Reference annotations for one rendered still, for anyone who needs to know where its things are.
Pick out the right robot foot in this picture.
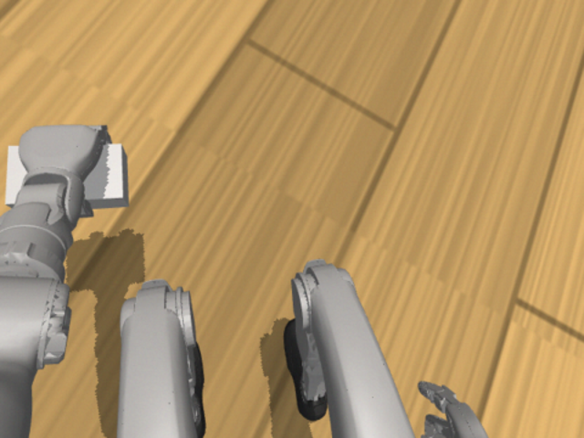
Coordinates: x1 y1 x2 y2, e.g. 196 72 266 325
284 318 328 421

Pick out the small box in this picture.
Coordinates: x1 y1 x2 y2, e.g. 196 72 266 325
5 144 129 209

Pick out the right robot hand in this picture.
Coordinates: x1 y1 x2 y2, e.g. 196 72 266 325
418 381 489 438

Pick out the left robot arm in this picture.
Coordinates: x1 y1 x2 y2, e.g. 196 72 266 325
0 167 85 438

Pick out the left robot hand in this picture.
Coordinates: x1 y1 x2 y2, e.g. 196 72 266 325
18 125 112 218

